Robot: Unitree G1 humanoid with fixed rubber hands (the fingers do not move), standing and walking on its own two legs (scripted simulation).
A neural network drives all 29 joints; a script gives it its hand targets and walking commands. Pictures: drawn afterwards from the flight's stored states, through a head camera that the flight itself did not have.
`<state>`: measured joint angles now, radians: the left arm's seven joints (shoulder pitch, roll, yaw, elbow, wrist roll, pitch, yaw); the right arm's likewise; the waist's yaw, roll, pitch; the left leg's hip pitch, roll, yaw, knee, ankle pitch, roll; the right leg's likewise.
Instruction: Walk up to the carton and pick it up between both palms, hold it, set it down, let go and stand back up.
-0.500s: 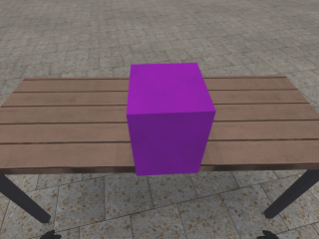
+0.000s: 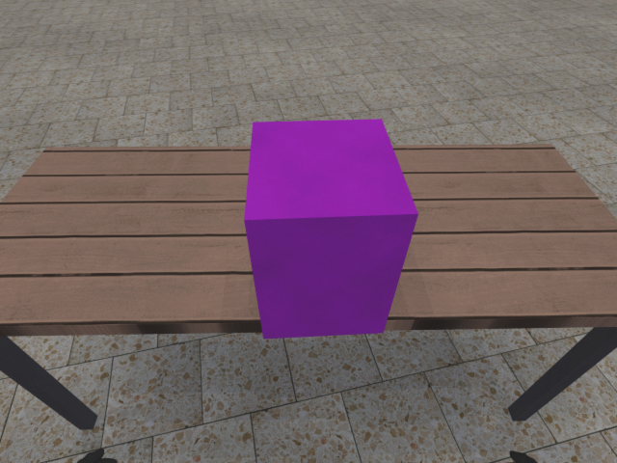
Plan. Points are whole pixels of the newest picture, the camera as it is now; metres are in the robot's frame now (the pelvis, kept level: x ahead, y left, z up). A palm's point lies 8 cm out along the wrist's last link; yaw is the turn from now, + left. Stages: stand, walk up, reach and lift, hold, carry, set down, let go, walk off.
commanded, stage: stand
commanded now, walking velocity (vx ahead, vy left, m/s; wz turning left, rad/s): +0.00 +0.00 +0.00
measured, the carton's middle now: (320, 232) +0.48 +0.01 +0.03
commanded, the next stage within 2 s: none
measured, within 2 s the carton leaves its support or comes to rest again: neither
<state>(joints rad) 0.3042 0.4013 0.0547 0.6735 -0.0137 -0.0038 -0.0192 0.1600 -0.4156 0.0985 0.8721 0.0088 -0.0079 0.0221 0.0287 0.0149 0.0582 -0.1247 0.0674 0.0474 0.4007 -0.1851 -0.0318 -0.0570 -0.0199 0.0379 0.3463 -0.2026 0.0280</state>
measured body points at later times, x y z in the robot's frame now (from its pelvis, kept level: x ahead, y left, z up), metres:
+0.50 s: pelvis +0.00 +0.00 +0.00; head +0.00 +0.00 +0.45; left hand +0.10 +0.32 -0.09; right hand +0.13 -0.30 -0.11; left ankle +0.03 +0.14 -0.74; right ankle +0.00 -0.15 -0.74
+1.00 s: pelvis +0.01 +0.00 +0.00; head +0.01 +0.00 +0.45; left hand +0.10 +0.32 -0.09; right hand +0.13 -0.30 -0.11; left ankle +0.03 +0.14 -0.74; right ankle +0.00 -0.15 -0.74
